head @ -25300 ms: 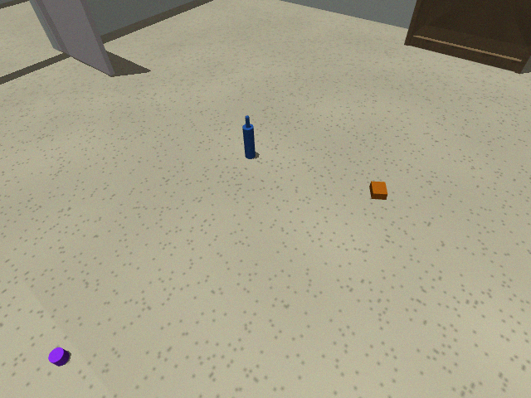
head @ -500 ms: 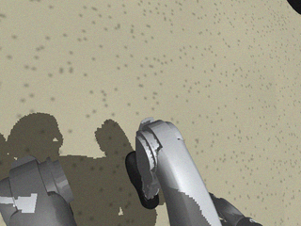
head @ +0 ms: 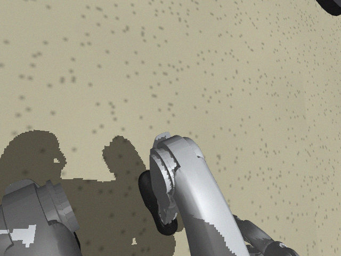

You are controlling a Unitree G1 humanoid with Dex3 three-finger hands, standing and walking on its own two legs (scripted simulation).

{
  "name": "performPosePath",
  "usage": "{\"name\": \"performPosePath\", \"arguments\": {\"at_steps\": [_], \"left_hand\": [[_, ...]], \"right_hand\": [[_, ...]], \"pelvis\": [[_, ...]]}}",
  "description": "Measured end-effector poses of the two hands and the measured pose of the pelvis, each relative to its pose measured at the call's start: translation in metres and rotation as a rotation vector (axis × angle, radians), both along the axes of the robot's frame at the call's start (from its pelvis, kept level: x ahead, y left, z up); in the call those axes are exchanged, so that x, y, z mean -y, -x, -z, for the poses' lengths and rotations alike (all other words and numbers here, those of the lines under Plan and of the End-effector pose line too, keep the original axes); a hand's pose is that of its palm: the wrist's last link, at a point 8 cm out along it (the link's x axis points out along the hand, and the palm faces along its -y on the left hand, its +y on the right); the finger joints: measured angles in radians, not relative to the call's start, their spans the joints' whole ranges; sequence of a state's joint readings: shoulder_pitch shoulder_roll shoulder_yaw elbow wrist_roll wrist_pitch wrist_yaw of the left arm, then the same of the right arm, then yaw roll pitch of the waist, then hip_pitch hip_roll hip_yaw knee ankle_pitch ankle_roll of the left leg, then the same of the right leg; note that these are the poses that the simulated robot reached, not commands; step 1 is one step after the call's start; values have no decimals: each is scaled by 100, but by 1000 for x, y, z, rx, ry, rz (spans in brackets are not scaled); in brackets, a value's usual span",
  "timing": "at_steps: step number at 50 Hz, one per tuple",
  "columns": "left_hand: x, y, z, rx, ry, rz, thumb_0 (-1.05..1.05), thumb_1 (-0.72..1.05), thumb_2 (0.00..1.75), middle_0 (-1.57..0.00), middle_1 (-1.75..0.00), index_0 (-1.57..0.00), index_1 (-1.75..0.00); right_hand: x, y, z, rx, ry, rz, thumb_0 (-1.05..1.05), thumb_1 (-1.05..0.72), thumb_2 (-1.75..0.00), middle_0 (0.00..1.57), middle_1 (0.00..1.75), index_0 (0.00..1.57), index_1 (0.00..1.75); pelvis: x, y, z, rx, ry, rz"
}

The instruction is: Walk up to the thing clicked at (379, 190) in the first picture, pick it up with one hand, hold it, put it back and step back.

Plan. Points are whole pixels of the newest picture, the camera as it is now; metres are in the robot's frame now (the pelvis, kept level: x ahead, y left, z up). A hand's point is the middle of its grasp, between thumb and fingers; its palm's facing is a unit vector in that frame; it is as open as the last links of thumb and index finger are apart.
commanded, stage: open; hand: left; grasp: from above
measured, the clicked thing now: out of the picture +0.44 +0.35 -0.28
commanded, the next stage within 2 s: withdraw in 0.74 s
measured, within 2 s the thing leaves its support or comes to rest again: neither
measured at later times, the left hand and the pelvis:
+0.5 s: hand out of the picture +0.43 +0.35 -0.26, palm faces -0.43 -0.18 -0.88, open 12.7 cm; pelvis +0.00 +0.00 +0.00, yaw +0 degrees
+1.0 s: hand out of the picture +0.43 +0.35 -0.25, palm faces -0.42 -0.17 -0.89, open 13.9 cm; pelvis +0.00 +0.00 +0.00, yaw +0 degrees
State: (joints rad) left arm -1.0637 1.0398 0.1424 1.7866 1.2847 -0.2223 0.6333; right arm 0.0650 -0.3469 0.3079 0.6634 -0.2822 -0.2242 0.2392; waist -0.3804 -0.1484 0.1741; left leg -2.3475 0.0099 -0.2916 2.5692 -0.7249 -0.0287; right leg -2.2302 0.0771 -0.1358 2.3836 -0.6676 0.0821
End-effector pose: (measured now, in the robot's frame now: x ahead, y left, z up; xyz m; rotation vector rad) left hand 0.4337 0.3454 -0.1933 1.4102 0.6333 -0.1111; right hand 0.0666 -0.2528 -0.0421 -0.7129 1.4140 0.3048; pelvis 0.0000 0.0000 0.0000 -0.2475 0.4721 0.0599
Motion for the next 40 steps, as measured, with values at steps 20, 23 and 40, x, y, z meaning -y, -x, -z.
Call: {"name": "performPosePath", "arguments": {"at_steps": [20,23,40], "left_hand": [[-4,-2,5,2,-8,3,0,-19,70,-39,-69,-38,-70],[-4,-3,5,5,-5,1,0,-24,74,-34,-74,-34,-75],[-7,0,3,-7,-4,-7,0,-44,92,-14,-94,-14,-94]], "right_hand": [[-1,5,-8,-29,14,-6,0,-89,-89,21,30,20,30],[-2,4,-9,-29,9,-7,0,-89,-89,21,30,20,30],[-1,-1,-6,-15,-3,-11,0,-89,-89,21,30,20,30]], "pelvis": [[-1,0,-3,-3,11,1],[-1,-1,-3,-5,12,1],[0,0,-4,-3,8,-1]]}}
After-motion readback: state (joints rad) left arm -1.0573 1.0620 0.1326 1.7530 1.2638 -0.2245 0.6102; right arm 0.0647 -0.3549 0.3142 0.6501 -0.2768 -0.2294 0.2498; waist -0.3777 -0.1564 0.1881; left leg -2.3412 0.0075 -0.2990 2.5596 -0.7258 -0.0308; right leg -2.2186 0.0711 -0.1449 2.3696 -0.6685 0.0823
